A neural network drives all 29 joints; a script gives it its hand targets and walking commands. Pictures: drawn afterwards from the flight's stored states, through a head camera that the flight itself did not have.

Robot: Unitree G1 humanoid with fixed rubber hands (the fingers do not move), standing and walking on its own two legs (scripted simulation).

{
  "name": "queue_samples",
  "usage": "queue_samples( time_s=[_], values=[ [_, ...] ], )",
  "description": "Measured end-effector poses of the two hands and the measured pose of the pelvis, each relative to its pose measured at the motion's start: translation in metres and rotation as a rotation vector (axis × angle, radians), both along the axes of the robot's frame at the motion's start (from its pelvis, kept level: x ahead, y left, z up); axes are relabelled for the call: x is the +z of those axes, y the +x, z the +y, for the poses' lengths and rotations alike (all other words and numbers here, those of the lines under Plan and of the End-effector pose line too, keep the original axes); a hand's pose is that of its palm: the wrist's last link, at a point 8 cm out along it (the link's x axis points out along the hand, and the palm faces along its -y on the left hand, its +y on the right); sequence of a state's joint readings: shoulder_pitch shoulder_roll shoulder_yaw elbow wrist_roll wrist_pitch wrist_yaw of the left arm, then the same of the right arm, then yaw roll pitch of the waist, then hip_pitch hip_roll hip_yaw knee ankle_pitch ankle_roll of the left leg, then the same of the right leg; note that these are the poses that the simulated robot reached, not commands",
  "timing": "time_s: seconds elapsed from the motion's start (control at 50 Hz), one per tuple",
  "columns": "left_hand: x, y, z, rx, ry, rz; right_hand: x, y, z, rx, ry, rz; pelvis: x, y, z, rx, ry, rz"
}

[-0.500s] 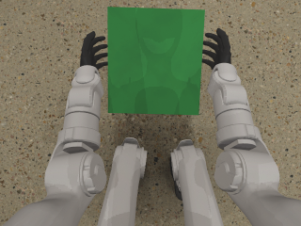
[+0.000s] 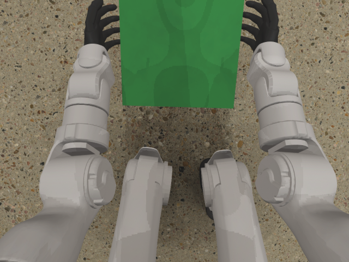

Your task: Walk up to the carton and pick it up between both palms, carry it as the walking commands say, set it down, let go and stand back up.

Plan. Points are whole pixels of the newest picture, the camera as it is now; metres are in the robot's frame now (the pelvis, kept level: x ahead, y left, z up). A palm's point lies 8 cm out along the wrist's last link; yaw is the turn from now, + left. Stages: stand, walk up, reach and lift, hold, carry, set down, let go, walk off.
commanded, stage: set down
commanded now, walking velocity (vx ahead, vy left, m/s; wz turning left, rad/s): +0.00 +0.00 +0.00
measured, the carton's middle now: (179, 47) +0.54 +0.03 -0.22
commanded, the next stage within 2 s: none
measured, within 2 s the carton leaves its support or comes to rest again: rests again in 1.56 s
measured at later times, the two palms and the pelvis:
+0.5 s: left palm (107, 49) +0.52 +0.19 -0.20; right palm (250, 49) +0.54 -0.13 -0.20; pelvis +0.01 +0.00 -0.04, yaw +0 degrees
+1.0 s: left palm (109, 55) +0.52 +0.19 -0.23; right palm (247, 54) +0.53 -0.13 -0.22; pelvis +0.00 +0.00 -0.06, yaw +0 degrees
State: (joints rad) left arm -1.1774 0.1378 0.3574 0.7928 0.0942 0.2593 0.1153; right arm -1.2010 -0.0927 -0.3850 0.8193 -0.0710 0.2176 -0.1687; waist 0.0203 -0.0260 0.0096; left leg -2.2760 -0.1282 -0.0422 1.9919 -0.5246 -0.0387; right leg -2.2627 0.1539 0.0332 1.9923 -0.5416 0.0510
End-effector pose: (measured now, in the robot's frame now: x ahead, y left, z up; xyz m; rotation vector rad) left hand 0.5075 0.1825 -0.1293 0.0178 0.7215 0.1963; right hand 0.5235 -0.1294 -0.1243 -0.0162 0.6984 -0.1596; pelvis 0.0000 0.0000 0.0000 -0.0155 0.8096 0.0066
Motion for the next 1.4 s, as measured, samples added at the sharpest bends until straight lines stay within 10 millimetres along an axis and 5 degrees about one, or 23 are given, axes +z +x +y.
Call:
queue_samples(
  time_s=[0.62,1.4],
  values=[
    [-0.084,0.015,0.005,-0.054,-0.001,0.072,-0.086,0.012,-0.001,0.051,0.001,0.069,-0.044,0.011,0.001,-0.007,0.004,-0.136],
    [-0.108,0.010,0.005,-0.089,-0.026,0.101,-0.109,0.007,-0.007,0.086,0.015,0.101,-0.065,0.001,0.001,-0.005,0.004,-0.239]
  ],
)
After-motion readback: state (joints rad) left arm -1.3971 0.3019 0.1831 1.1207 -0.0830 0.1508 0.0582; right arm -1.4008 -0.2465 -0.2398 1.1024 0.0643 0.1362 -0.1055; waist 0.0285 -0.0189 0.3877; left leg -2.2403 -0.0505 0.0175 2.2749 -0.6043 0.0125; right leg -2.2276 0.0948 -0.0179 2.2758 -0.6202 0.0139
